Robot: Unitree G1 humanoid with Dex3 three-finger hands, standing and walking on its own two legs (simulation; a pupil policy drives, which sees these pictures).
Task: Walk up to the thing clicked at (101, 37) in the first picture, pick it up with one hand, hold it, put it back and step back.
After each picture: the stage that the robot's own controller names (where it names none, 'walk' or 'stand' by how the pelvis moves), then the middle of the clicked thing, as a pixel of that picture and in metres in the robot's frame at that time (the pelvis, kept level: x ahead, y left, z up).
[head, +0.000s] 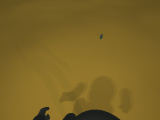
stand; (101, 36) +2.02 -0.27 -0.72
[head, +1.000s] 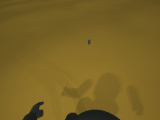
walk; (89, 42) +1.89 +0.13 -0.69
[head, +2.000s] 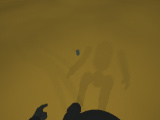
walk; (77, 52) +1.28 +0.33 -0.72
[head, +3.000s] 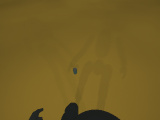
walk; (75, 71) +0.80 +0.27 -0.71
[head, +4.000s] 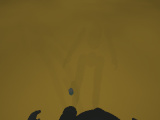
walk; (71, 91) +0.43 +0.20 -0.69
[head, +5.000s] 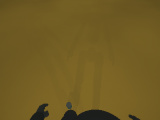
stand; (69, 105) +0.26 +0.21 -0.71
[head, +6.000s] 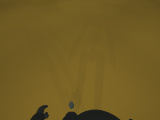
stand; (71, 105) +0.27 +0.18 -0.72
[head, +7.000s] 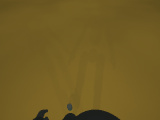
stand; (69, 107) +0.26 +0.20 -0.72
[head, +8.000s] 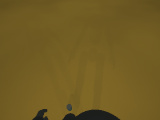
stand; (69, 107) +0.25 +0.20 -0.73
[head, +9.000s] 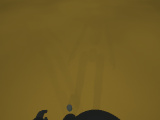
stand; (69, 108) +0.25 +0.20 -0.73
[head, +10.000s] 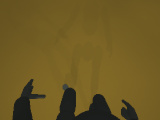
go down; (65, 87) +0.29 +0.22 -0.57
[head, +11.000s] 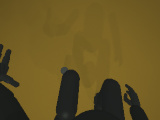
go down; (65, 71) +0.34 +0.25 -0.32
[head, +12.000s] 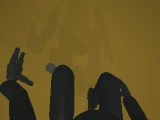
close in; (51, 68) +0.31 +0.28 -0.25
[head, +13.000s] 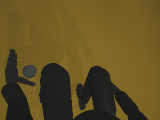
close; (30, 72) +0.29 +0.28 -0.20
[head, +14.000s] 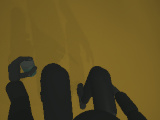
close; (29, 67) +0.31 +0.30 -0.20
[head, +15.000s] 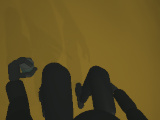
lift; (28, 68) +0.30 +0.30 -0.20
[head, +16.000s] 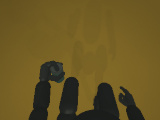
lift; (58, 73) +0.30 +0.22 -0.02
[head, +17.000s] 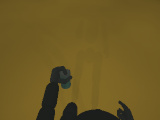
hold; (65, 79) +0.29 +0.17 -0.01
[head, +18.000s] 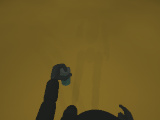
hold; (65, 76) +0.32 +0.17 -0.01
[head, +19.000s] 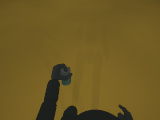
hold; (65, 76) +0.32 +0.17 +0.00
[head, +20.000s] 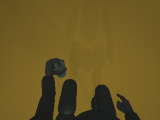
crouch; (60, 69) +0.34 +0.21 -0.08
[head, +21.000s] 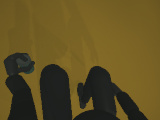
lower; (26, 64) +0.32 +0.31 -0.21
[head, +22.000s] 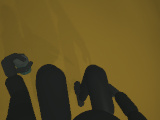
lower; (23, 65) +0.34 +0.30 -0.20
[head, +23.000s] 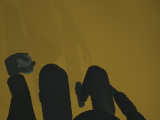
lower; (26, 64) +0.33 +0.30 -0.21
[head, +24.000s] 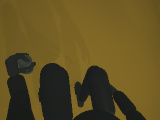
lower; (26, 65) +0.32 +0.31 -0.21
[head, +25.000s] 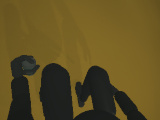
loosen; (29, 66) +0.31 +0.29 -0.21
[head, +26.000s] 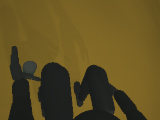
withdraw; (29, 69) +0.30 +0.28 -0.21
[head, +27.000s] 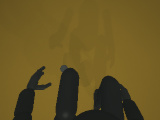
walk; (64, 69) +0.34 +0.24 -0.32
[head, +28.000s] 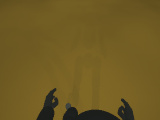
stand; (68, 107) +0.26 +0.18 -0.66
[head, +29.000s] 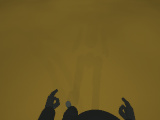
stand; (68, 104) +0.28 +0.21 -0.66
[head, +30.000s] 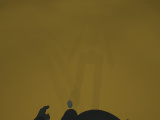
stand; (70, 104) +0.28 +0.19 -0.70
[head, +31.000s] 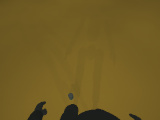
walk; (70, 96) +0.32 +0.20 -0.70
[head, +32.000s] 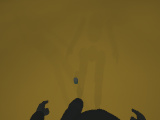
walk; (75, 80) +0.51 +0.21 -0.70
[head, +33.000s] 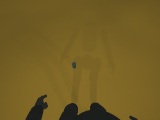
walk; (74, 65) +0.81 +0.22 -0.70
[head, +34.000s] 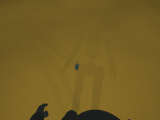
stand; (76, 66) +0.90 +0.21 -0.71
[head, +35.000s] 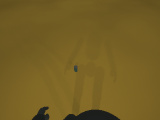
stand; (75, 68) +0.90 +0.23 -0.73
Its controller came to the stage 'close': yes
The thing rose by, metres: 0.70
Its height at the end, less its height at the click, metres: +0.00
